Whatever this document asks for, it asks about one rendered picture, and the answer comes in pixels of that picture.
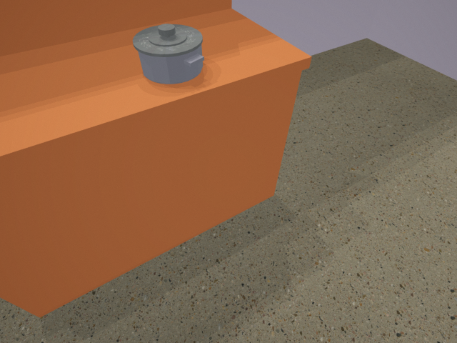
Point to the pot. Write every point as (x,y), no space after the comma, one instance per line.
(172,70)

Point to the knob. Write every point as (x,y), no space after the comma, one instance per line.
(166,30)

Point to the table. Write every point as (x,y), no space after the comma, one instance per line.
(102,169)

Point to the lid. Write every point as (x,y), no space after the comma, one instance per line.
(185,40)

